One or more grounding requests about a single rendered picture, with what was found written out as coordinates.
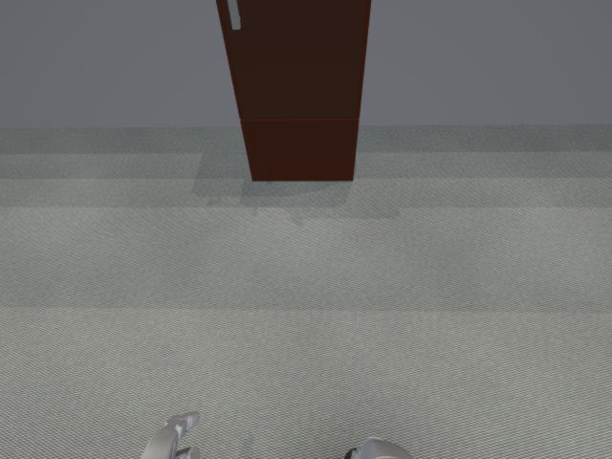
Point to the robot right thigh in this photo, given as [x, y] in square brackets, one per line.
[380, 449]

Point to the left robot hand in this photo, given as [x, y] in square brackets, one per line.
[163, 443]

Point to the cupboard door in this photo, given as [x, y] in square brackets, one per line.
[297, 58]

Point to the robot right shin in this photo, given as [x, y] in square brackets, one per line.
[372, 438]

